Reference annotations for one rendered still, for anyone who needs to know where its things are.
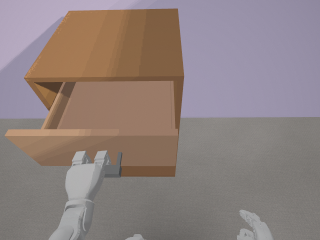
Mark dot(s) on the robot left forearm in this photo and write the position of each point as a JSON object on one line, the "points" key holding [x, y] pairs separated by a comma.
{"points": [[76, 220]]}

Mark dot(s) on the handle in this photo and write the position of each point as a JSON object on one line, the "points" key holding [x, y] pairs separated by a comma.
{"points": [[114, 171]]}

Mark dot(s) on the cabinet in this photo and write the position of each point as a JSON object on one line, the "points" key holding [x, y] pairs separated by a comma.
{"points": [[120, 45]]}

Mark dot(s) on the left robot hand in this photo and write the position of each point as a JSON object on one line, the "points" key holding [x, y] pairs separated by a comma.
{"points": [[84, 178]]}

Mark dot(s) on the right robot hand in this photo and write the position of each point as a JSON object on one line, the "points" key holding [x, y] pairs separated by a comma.
{"points": [[260, 229]]}

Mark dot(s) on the drawer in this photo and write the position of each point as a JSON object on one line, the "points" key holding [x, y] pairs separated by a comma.
{"points": [[136, 118]]}

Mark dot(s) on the left robot shin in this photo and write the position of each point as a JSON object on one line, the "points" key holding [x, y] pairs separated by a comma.
{"points": [[138, 235]]}

